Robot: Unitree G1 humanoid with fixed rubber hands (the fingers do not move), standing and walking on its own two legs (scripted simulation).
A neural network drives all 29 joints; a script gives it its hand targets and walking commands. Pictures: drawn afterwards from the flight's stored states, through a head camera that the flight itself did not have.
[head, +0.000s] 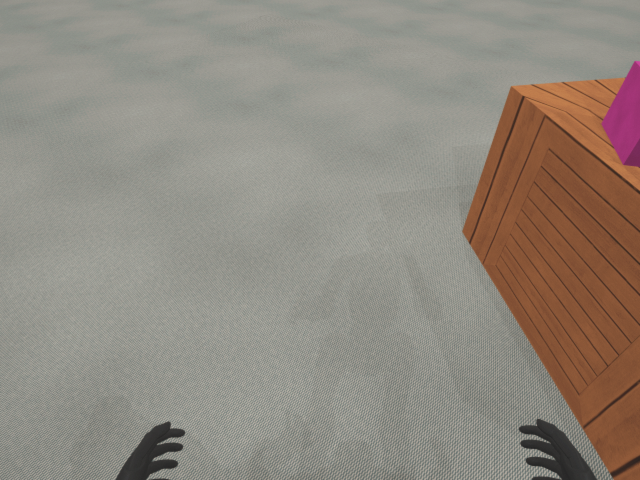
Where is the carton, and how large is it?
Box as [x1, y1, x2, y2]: [601, 61, 639, 166]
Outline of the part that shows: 634,61 601,123 622,163 627,165 639,166 639,61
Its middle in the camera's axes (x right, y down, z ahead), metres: +0.87 -0.31 +0.98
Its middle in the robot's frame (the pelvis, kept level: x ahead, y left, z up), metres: +0.97 -0.83 +0.01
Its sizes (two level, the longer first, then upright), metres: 0.222 0.175 0.178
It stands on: a pedestal, 0.68 m high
